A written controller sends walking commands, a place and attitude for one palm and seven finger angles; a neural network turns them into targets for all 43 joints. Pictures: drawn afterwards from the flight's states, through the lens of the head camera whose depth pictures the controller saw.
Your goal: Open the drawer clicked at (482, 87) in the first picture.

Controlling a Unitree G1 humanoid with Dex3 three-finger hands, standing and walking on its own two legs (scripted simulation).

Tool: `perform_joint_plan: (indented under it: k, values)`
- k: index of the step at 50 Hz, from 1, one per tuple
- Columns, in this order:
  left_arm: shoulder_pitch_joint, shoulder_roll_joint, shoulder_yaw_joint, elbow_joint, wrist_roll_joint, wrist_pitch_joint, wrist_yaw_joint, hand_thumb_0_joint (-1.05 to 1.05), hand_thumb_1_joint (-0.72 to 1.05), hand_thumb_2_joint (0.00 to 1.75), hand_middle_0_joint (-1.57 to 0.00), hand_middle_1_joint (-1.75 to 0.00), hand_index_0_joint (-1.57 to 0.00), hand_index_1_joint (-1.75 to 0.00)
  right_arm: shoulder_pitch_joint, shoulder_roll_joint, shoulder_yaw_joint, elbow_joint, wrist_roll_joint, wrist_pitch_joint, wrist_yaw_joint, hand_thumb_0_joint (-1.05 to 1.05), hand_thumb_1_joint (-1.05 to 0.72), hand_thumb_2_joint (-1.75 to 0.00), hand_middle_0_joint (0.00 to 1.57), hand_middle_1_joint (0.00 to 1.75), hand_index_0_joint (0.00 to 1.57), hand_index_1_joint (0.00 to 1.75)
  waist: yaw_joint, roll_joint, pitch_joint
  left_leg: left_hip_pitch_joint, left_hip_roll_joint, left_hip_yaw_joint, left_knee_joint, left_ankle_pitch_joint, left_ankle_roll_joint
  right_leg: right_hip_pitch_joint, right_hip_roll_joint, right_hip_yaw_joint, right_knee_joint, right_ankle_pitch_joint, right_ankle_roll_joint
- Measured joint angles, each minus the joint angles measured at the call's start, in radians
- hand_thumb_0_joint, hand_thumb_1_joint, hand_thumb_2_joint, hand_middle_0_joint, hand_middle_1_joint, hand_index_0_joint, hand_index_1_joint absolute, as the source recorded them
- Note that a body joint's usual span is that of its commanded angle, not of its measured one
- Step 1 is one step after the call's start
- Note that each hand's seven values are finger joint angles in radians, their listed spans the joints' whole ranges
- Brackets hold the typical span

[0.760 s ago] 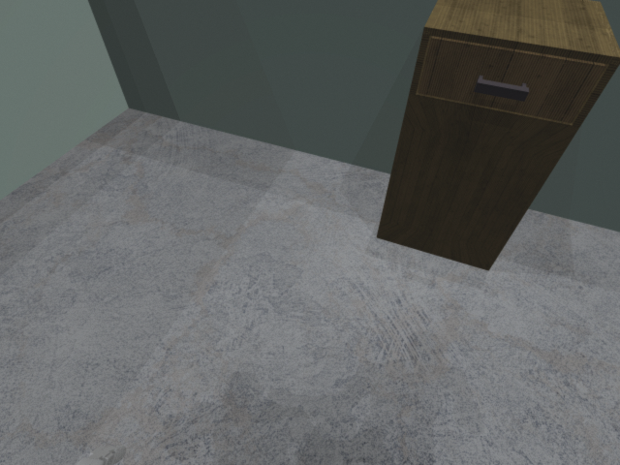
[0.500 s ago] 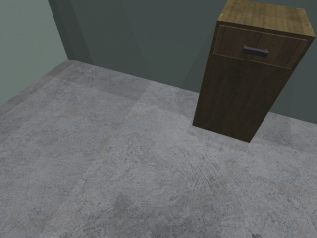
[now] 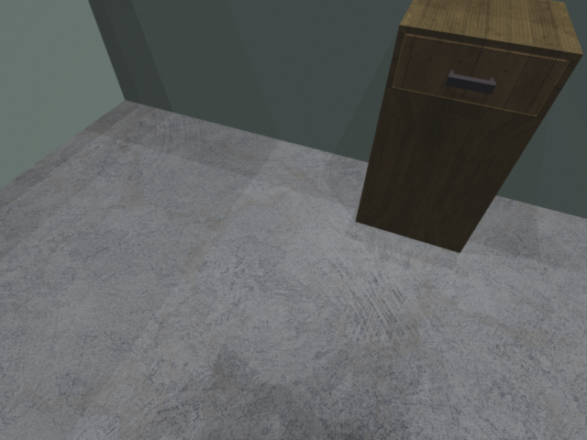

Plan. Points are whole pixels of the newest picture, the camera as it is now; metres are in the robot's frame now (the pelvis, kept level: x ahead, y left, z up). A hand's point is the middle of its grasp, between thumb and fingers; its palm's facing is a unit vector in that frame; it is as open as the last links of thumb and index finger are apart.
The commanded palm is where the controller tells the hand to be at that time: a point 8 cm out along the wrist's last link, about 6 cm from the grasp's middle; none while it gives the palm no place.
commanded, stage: stand and wait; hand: left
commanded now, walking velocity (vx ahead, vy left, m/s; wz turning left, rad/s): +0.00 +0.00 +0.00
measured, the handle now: (470, 80) +1.07 -0.46 -0.01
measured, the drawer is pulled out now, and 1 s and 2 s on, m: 0.00 0.00 0.00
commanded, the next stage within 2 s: look at it before walking up in 0.08 s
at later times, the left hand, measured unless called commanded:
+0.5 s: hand out of the picture +0.08 +0.24 -0.15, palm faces -0.04 -0.94 -0.33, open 7.4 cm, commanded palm none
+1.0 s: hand out of the picture +0.08 +0.22 -0.17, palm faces -0.08 -0.95 -0.31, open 7.4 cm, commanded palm none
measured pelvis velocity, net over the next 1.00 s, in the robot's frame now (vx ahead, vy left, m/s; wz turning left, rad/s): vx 0.00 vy -0.01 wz -0.08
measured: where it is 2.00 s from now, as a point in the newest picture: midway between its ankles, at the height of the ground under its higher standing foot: outside the picture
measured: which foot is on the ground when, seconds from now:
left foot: down 0.00-1.00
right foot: down 0.00-1.00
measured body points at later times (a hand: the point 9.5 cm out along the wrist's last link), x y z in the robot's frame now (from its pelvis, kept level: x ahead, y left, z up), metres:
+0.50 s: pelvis +0.00 -0.01 +0.00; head +0.01 -0.01 +0.45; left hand +0.09 +0.29 -0.13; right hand +0.09 -0.30 -0.13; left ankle +0.01 +0.12 -0.74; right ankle +0.01 -0.13 -0.74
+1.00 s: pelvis +0.00 -0.01 -0.01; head +0.02 -0.01 +0.44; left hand +0.08 +0.27 -0.15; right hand +0.08 -0.29 -0.14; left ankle +0.01 +0.12 -0.74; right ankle +0.01 -0.13 -0.74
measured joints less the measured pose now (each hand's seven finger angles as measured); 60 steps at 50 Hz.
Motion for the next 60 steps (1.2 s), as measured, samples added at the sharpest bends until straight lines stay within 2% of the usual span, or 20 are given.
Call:
perform_joint_plan:
  k: [23,43,48,53,56,58,59,60]
  values:
    - [-0.027,-0.011,-0.003,-0.008,0.002,-0.009,0.0,0.0,0.9,0.9,-0.21,-0.3,-0.21,-0.3,-0.027,0.006,0.004,-0.002,0.001,-0.007,0.001,0.0,-0.9,-0.9,0.2,0.3,0.2,0.3,-0.001,0.0,-0.008,0.009,0.008,-0.001,-0.02,0.007,-0.008,0.006,0.008,-0.001,-0.016,0.006,-0.007]
    - [-0.015,-0.007,0.002,-0.005,0.001,-0.004,0.002,0.0,0.9,0.9,-0.21,-0.3,-0.21,-0.3,-0.034,0.004,0.003,-0.002,0.001,-0.003,-0.004,0.0,-0.9,-0.9,0.2,0.3,0.2,0.3,0.008,0.002,0.002,0.023,0.015,0.007,-0.029,0.0,-0.012,0.017,0.014,0.007,-0.026,0.003,-0.01]
    - [0.015,-0.029,0.015,-0.043,0.003,0.028,0.011,0.0,0.91,0.9,-0.2,-0.3,-0.21,-0.3,-0.035,0.036,-0.009,-0.052,0.0,0.013,-0.02,0.0,-0.91,-0.9,0.2,0.3,0.2,0.3,0.017,-0.001,0.006,-0.013,0.032,0.052,0.042,-0.041,-0.015,-0.042,0.032,0.051,0.051,-0.021,-0.01]
    - [0.045,-0.062,0.027,-0.095,0.007,0.054,0.0,0.0,0.91,0.9,-0.2,-0.3,-0.2,-0.3,-0.015,0.087,-0.021,-0.11,-0.003,0.026,-0.021,0.0,-0.91,-0.9,0.2,0.3,0.2,0.3,0.016,-0.019,0.025,-0.062,0.045,0.105,0.134,-0.088,-0.015,-0.136,0.046,0.09,0.192,-0.062,-0.013]
    - [0.058,-0.086,0.037,-0.122,0.008,0.064,-0.008,0.0,0.91,0.9,-0.2,-0.3,-0.2,-0.3,-0.003,0.108,-0.028,-0.129,-0.005,0.029,-0.019,0.0,-0.9,-0.9,0.2,0.3,0.2,0.3,0.024,-0.02,0.047,-0.074,0.061,0.144,0.188,-0.118,-0.019,-0.194,0.031,0.033,0.348,-0.182,-0.007]
    - [0.072,-0.106,0.043,-0.142,0.009,0.059,-0.015,0.0,0.91,0.9,-0.2,-0.3,-0.21,-0.3,0.009,0.111,-0.033,-0.138,-0.008,0.035,-0.017,0.0,-0.9,-0.9,0.2,0.3,0.2,0.3,0.028,0.0,0.053,-0.093,0.086,0.156,0.247,-0.148,-0.032,-0.176,0.021,-0.008,0.321,-0.162,-0.008]
    - [0.082,-0.115,0.045,-0.152,0.013,0.049,-0.016,0.0,0.91,0.9,-0.2,-0.3,-0.21,-0.3,0.013,0.11,-0.036,-0.141,-0.007,0.041,-0.016,0.0,-0.9,-0.9,0.2,0.3,0.2,0.3,0.029,0.012,0.053,-0.123,0.102,0.154,0.312,-0.17,-0.036,-0.178,0.026,-0.021,0.302,-0.097,-0.031]
    - [0.086,-0.124,0.043,-0.158,0.014,0.04,-0.013,0.0,0.91,0.9,-0.2,-0.3,-0.21,-0.3,0.014,0.109,-0.04,-0.143,-0.005,0.049,-0.017,0.0,-0.9,-0.9,0.2,0.3,0.2,0.3,0.025,0.025,0.057,-0.165,0.104,0.122,0.403,-0.221,-0.04,-0.188,0.037,-0.028,0.317,-0.098,-0.051]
